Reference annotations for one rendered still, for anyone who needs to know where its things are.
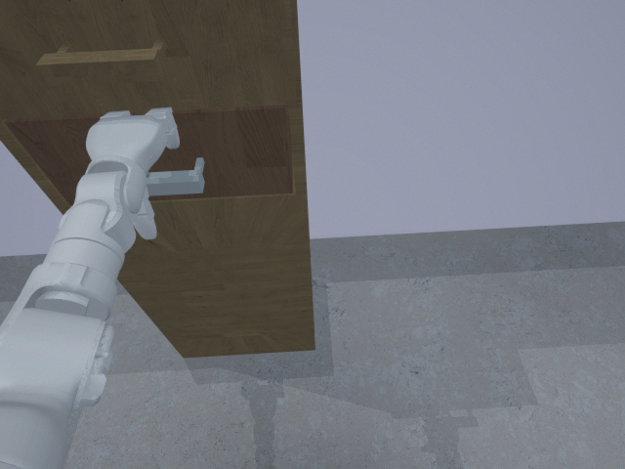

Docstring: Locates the handle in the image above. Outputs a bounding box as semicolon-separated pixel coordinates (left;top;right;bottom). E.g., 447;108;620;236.
146;157;205;196
36;48;166;87

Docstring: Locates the drawer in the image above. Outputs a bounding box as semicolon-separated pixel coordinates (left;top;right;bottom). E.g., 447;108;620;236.
4;105;293;205

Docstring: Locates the robot left forearm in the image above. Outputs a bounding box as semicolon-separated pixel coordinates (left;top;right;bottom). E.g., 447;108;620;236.
0;155;146;350

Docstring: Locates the cabinet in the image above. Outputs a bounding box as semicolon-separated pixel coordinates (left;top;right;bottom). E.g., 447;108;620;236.
0;0;315;358

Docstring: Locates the robot left hand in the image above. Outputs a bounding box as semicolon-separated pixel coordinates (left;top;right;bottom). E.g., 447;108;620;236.
86;107;180;239

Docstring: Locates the robot left upper arm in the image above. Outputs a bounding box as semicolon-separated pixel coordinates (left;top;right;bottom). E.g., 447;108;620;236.
0;307;115;469

